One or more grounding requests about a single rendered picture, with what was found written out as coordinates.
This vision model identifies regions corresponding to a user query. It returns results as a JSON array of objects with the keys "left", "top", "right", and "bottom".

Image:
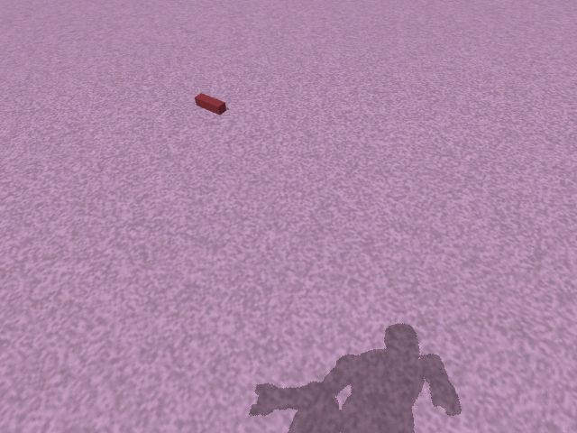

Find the carton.
[{"left": 195, "top": 93, "right": 226, "bottom": 115}]

